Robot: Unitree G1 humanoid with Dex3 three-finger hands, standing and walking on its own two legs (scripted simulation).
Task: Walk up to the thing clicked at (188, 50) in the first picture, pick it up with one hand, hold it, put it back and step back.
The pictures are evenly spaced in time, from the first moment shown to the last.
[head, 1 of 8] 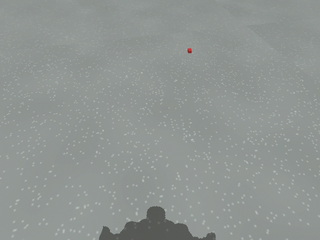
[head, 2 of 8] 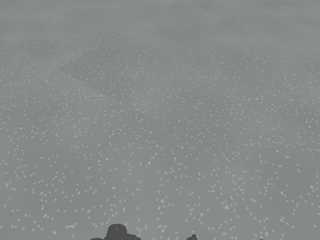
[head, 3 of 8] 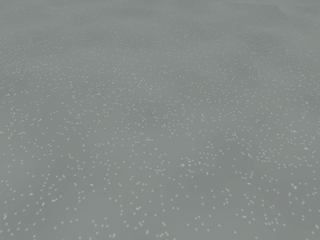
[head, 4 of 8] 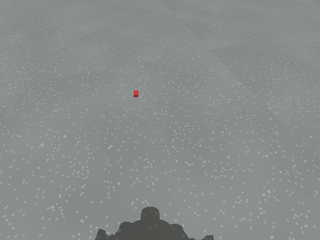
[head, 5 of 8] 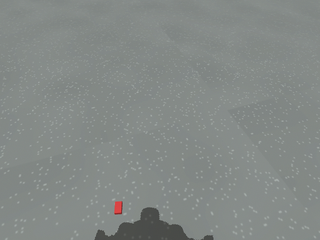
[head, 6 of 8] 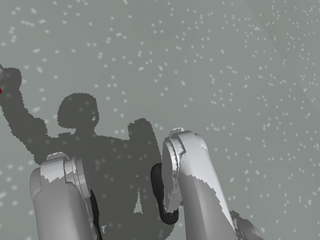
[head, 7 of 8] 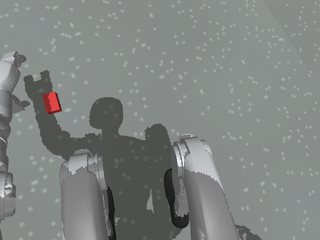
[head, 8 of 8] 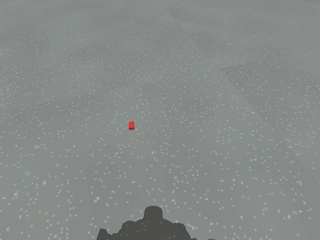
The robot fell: no
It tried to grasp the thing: yes
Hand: left
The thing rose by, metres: 0.69
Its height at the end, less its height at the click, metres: +0.00
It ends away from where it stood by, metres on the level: 0.00
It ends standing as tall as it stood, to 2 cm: yes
